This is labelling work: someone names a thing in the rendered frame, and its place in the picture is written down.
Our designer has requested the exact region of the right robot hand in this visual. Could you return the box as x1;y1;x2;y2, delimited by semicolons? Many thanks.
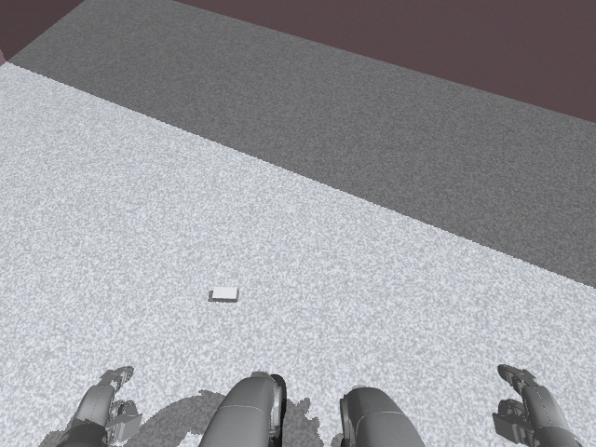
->
492;364;571;447

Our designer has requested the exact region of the left robot hand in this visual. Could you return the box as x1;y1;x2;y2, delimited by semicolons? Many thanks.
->
71;366;142;447

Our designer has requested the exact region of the left robot foot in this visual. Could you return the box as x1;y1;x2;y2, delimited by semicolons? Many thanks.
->
268;374;287;447

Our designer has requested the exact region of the small box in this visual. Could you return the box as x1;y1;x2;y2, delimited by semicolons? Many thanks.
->
212;287;239;302

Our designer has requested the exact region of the right robot arm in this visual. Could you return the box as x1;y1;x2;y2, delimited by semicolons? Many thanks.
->
533;427;585;447

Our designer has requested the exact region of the left robot arm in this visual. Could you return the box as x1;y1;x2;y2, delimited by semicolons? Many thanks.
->
56;423;108;447

